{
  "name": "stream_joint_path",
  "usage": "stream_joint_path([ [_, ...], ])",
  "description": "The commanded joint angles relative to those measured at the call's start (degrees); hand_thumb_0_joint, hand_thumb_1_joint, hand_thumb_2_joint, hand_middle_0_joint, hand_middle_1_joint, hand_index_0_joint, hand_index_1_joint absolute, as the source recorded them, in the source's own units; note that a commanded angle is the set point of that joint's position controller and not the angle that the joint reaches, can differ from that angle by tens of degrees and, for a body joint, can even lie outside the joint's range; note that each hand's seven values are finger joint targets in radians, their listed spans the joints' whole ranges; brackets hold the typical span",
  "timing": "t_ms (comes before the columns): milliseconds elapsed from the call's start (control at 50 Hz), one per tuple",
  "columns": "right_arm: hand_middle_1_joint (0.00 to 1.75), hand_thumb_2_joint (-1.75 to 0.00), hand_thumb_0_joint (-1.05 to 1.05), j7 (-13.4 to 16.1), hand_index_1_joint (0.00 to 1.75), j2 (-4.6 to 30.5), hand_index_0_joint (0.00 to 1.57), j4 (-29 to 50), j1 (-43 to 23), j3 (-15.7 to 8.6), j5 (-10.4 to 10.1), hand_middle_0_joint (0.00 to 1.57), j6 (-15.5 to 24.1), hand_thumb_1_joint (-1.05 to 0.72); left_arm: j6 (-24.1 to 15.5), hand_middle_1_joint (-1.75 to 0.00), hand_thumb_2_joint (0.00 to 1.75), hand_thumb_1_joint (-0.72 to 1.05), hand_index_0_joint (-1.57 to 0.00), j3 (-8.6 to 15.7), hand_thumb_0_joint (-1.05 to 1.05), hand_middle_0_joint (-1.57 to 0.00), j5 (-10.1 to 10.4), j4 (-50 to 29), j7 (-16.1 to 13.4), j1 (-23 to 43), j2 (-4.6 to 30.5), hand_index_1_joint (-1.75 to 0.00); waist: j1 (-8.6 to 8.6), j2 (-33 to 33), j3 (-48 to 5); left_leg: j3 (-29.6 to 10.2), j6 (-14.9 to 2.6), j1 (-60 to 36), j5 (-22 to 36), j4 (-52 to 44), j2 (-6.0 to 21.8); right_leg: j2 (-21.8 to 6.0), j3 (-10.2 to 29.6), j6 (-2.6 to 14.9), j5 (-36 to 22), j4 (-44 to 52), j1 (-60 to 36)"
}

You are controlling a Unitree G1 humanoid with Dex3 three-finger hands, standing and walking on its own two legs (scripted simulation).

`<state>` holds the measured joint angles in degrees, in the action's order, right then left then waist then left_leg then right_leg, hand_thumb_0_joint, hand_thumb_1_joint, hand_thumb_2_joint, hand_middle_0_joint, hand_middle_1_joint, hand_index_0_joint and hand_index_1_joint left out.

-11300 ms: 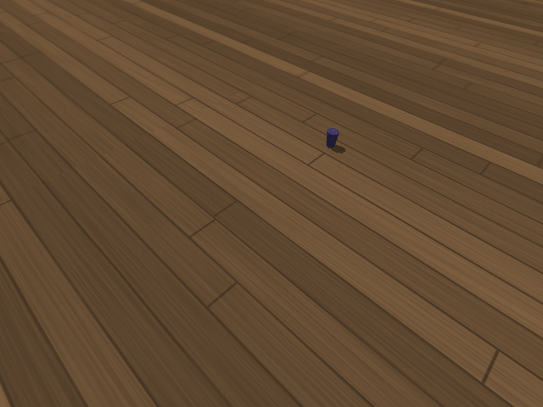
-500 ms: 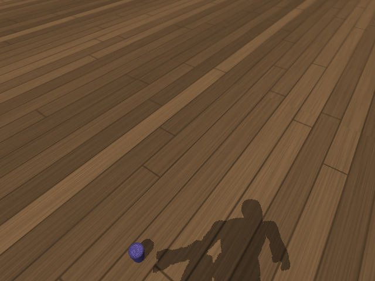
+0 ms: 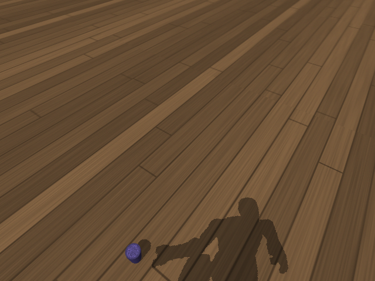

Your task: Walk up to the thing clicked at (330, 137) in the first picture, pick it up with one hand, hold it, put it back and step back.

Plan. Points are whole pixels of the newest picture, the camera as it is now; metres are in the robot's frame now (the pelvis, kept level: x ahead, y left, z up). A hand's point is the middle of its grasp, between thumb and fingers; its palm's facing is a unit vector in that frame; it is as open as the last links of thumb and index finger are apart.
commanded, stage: walk up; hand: left
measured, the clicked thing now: (134, 254) +0.42 +0.25 -0.73
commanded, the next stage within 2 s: stand in 0.22 s
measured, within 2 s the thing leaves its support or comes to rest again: neither
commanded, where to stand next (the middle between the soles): +0.03 +0.02 m, yaw -1 degrees
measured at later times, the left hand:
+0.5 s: hand out of the picture +0.08 +0.25 -0.16, palm faces -0.02 -0.94 -0.34, open 7.4 cm
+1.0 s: hand out of the picture +0.10 +0.24 -0.15, palm faces -0.03 -0.94 -0.35, open 7.4 cm
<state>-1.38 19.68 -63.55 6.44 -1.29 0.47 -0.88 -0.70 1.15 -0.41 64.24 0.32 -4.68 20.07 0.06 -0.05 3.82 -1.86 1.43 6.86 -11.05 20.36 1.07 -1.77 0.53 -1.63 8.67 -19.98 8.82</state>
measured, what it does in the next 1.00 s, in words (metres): stands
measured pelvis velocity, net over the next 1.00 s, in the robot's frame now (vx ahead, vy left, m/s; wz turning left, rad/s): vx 0.02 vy -0.01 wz -0.01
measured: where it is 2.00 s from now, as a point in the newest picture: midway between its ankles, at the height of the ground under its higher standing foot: outside the picture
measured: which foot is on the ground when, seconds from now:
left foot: down 0.00-1.00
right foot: down 0.00-1.00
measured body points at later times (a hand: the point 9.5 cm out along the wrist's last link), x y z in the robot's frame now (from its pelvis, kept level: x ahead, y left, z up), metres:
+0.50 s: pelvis +0.01 -0.01 +0.00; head +0.02 -0.01 +0.45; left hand +0.08 +0.30 -0.13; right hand +0.08 -0.31 -0.13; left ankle +0.00 +0.14 -0.75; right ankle +0.03 -0.14 -0.75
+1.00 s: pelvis +0.02 -0.01 +0.00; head +0.03 -0.02 +0.45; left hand +0.10 +0.29 -0.13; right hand +0.09 -0.32 -0.13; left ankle +0.00 +0.14 -0.75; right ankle +0.03 -0.14 -0.75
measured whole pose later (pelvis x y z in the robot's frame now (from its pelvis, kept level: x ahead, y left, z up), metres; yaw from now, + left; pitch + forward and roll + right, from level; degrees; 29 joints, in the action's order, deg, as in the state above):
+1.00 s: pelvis +0.02 -0.01 +0.00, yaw +0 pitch -2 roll +0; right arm -0.7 20.2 -63.8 6.6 -0.3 0.8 0.2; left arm -0.8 -0.3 -0.3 63.9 0.5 -5.7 20.7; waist 0.0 -0.1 3.0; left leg -1.7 2.8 4.5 -11.6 18.2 2.5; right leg -0.4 0.5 -0.4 10.1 -20.0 7.6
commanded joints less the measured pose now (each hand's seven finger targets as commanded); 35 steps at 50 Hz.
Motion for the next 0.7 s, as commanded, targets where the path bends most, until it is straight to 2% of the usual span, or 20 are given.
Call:
stream_joint_path([
  [0, 0.30, -0.90, 0.00, 1.04, 0.30, 12.23, 0.20, 3.71, -2.21, -2.12, -0.30, 0.20, 1.34, -0.90, -1.19, -0.30, 0.90, 0.90, -0.20, 2.52, 0.00, -0.20, -0.11, -3.66, -0.79, 2.20, 12.25, -0.30, 0.01, -1.02, -5.86, -4.41, -2.79, 1.20, 5.35, -3.73, 5.44, -5.09, 3.80, 2.61, -5.62, 2.17, -3.30],
  [180, 0.30, -0.90, 0.00, 1.08, 0.30, 12.34, 0.20, 3.96, -2.25, -2.26, -0.29, 0.20, 1.25, -0.90, -1.11, -0.30, 0.90, 0.90, -0.20, 2.40, 0.00, -0.20, -0.10, -3.91, -0.75, 2.58, 12.30, -0.30, -0.12, -0.36, -4.91, -4.12, -2.79, 1.10, 4.80, -3.71, 5.16, -5.23, 4.09, 2.54, -5.24, 2.55, -2.37],
  [200, 0.30, -0.90, 0.00, 1.21, 0.30, 11.80, 0.20, 3.31, -1.56, -1.86, 0.20, 0.20, 1.76, -0.90, -1.05, -0.30, 0.90, 0.90, -0.20, 1.91, 0.00, -0.20, -0.28, -3.34, -0.61, 1.81, 12.69, -0.30, -0.53, 1.41, -5.76, -4.10, -2.25, 0.47, 3.02, -5.19, 5.83, -5.42, 4.00, 2.82, -1.00, 2.79, -2.26],
  [220, 0.30, -0.90, 0.00, 1.25, 0.30, 12.61, 0.20, 3.27, -2.25, -2.01, 0.31, 0.20, 1.95, -0.90, -0.96, -0.30, 0.90, 0.90, -0.20, 1.74, 0.00, -0.20, -0.41, -3.35, -0.47, 1.46, 11.85, -0.30, -0.13, 0.12, -4.54, -4.38, -2.35, 0.69, 1.80, -5.33, 5.85, -5.05, 4.05, 2.53, 0.62, 3.22, -1.09],
  [280, 0.30, -0.90, 0.00, 1.24, 0.30, 12.68, 0.20, 3.11, -2.04, -1.96, 0.31, 0.20, 2.23, -0.90, -1.05, -0.30, 0.90, 0.90, -0.20, 1.77, 0.00, -0.20, -0.29, -3.44, -0.35, 1.50, 12.38, -0.30, -0.11, 0.12, -3.43, -4.20, -2.35, 1.67, 0.61, -5.58, 5.60, -5.21, 4.43, 2.61, 2.13, 3.65, -1.16],
  [340, 0.30, -0.90, 0.00, 1.17, 0.30, 12.35, 0.20, 2.95, -1.65, -1.86, 0.27, 0.20, 2.33, -0.90, -1.21, -0.30, 0.90, 0.90, -0.20, 1.67, 0.00, -0.20, -0.23, -3.49, -0.28, 1.14, 12.84, -0.30, -0.27, 0.16, -3.36, -4.00, -2.31, 1.12, 1.80, -5.39, 5.70, -5.30, 4.77, 2.75, 1.87, 3.88, -0.69],
  [440, 0.30, -0.90, 0.00, 1.30, 0.30, 12.65, 0.20, 2.90, -1.69, -1.88, 0.18, 0.20, 2.52, -0.90, -1.36, -0.30, 0.90, 0.90, -0.20, 1.45, 0.00, -0.20, -0.16, -3.48, -0.30, 0.17, 12.77, -0.30, -0.18, -0.65, -5.17, -3.60, -2.12, -0.09, 6.19, -4.60, 5.84, -5.47, 4.54, 2.84, -4.61, 2.83, -2.29],
  [500, 0.30, -0.90, 0.00, 1.41, 0.30, 12.33, 0.20, 2.68, -1.39, -1.72, 0.04, 0.20, 2.44, -0.90, -1.32, -0.30, 0.90, 0.90, -0.20, 1.38, 0.00, -0.20, -0.12, -3.46, -0.40, 0.26, 13.18, -0.30, -0.31, 0.20, -5.41, -3.27, -1.98, -0.72, 6.59, -4.39, 5.84, -5.63, 4.60, 3.03, -5.24, 2.70, -2.46],
  [540, 0.30, -0.90, 0.00, 1.45, 0.30, 12.60, 0.20, 2.68, -1.64, -1.68, 0.03, 0.20, 2.46, -0.90, -1.42, -0.30, 0.90, 0.90, -0.20, 1.19, 0.00, -0.20, -0.16, -3.67, -0.40, -0.05, 12.84, -0.30, -0.17, -0.27, -6.29, -3.17, -1.87, -1.79, 8.82, -3.93, 6.03, -5.57, 4.38, 2.92, -8.08, 2.45, -2.58],
  [640, 0.30, -0.90, 0.00, 1.58, 0.30, 12.81, 0.20, 2.59, -1.67, -1.53, -0.04, 0.20, 2.22, -0.90, -1.36, -0.30, 0.90, 0.90, -0.20, 1.01, 0.00, -0.20, -0.13, -3.48, -0.60, -0.12, 12.72, -0.30, -0.32, -0.14, -6.35, -2.87, -1.87, -1.60, 9.82, -3.46, 6.04, -5.54, 4.12, 2.76, -10.58, 2.33, -3.54],
  [680, 0.30, -0.90, 0.00, 1.58, 0.30, 12.44, 0.20, 2.53, -0.94, -1.44, -0.09, 0.20, 2.10, -0.90, -1.29, -0.30, 0.90, 0.90, -0.20, 1.14, 0.00, -0.20, -0.04, -3.38, -0.68, -0.02, 13.13, -0.30, -0.55, 0.75, -5.76, -2.64, -1.61, -1.61, 8.73, -3.90, 5.95, -5.49, 4.24, 2.88, -8.89, 2.50, -3.13],
])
